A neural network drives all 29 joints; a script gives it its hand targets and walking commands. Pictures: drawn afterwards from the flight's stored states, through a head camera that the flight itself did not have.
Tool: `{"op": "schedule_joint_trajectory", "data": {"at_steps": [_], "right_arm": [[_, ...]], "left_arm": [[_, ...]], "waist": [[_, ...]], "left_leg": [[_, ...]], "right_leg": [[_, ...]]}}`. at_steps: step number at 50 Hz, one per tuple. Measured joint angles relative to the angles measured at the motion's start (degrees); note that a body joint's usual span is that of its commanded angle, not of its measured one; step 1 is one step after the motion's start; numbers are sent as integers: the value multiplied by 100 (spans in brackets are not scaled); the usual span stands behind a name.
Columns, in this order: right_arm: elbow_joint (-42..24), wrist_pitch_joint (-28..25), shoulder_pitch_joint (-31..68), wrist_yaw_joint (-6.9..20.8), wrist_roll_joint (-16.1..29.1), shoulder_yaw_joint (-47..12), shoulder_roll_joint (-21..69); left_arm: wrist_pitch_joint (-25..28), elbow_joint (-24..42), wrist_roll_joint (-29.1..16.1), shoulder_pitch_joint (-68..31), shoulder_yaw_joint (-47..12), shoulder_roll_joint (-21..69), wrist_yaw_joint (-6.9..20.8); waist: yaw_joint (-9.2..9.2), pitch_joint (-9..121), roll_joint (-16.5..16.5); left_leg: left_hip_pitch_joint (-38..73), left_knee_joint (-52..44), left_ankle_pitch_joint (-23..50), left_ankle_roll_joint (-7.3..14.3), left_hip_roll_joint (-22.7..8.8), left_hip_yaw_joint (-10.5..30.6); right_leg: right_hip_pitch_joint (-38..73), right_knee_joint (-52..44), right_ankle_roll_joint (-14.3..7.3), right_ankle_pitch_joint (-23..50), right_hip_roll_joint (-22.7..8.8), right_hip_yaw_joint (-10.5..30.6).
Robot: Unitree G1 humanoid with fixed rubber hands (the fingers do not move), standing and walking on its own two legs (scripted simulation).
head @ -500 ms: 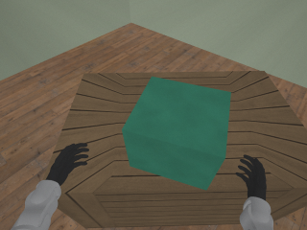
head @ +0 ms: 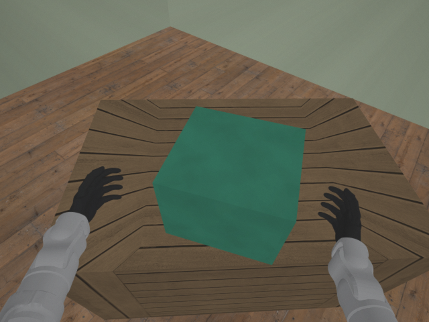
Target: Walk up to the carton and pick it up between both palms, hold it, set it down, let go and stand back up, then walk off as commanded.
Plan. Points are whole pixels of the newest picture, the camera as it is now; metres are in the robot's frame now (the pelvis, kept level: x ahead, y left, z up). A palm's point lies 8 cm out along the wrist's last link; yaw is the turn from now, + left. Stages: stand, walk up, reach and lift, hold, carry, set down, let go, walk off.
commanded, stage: reach and lift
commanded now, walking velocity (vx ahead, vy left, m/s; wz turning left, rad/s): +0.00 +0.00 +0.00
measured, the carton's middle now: (232, 183) +0.46 -0.04 -0.07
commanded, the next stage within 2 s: none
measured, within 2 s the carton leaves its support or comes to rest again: neither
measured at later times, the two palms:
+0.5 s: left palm (110, 168) +0.40 +0.23 +0.06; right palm (359, 201) +0.31 -0.25 +0.07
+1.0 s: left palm (119, 134) +0.46 +0.21 +0.11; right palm (365, 185) +0.34 -0.27 +0.08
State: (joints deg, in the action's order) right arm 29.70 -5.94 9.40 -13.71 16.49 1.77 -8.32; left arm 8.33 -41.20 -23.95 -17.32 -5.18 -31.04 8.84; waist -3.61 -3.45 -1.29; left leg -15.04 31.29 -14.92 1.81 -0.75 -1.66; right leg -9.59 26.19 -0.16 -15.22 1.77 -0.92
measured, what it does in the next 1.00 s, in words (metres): stands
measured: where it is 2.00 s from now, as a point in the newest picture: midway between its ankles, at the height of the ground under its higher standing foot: outside the picture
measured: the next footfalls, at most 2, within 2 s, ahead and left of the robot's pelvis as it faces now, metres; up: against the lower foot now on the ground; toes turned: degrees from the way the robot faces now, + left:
none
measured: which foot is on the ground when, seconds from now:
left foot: down 0.00-1.00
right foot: down 0.00-1.00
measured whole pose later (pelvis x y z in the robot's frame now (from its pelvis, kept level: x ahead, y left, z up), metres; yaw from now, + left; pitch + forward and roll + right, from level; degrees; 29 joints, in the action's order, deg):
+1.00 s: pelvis -0.01 +0.01 +0.00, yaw -1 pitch +9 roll -2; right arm 48.9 0.6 37.1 -9.6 20.4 0.7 -15.8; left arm 4.5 -70.5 -24.6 -52.1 -10.6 -29.9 7.1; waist -9.7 4.5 1.3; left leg -27.7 32.3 -13.3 2.6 -0.4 -1.5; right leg -22.2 26.7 0.6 -13.1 1.5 -0.8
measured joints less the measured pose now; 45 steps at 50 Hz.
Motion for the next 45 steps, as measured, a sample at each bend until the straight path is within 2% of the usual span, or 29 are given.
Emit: {"op": "schedule_joint_trajectory", "data": {"at_steps": [10, 14, 20, 27, 39, 45], "right_arm": [[205, 145, 502, -85, 125, -142, -146], [127, 273, 516, -96, 212, -155, -206], [-6, 493, 793, 5, 190, -100, -252], [680, 702, 1599, 167, 358, -123, -430], [1577, 567, 2286, 256, 364, -93, -486], [1683, 478, 2382, 348, 420, -175, -641]], "left_arm": [[-290, -212, 264, -681, 259, 165, 152], [-374, -619, 154, -947, 163, 187, 163], [-325, -1010, 14, -1266, -7, 126, 41], [-386, -1380, 115, -1874, -45, 109, -59], [-483, -2044, 282, -2689, -168, 79, -59], [-418, -2310, 199, -2999, -222, 162, -109]], "waist": [[-159, 38, 138], [-229, 144, 107], [-311, 366, -35], [-384, 517, -114], [-570, 658, 151], [-537, 669, 254]], "left_leg": [[-89, -186, 138, 6, 7, -7], [-191, -216, 173, 13, 24, -14], [-416, -192, 181, 10, 18, -71], [-676, -110, 175, 14, -2, -60], [-917, -3, 141, 66, 23, 24], [-1032, 63, 124, 81, 13, -9]], "right_leg": [[-91, -198, 9, 155, 0, 22], [-224, -167, 13, 158, -17, 30], [-516, -48, 9, 137, -15, 90], [-745, -34, 14, 170, 4, 83], [-866, -131, 75, 221, -13, 7], [-998, -68, 91, 226, -6, 43]]}}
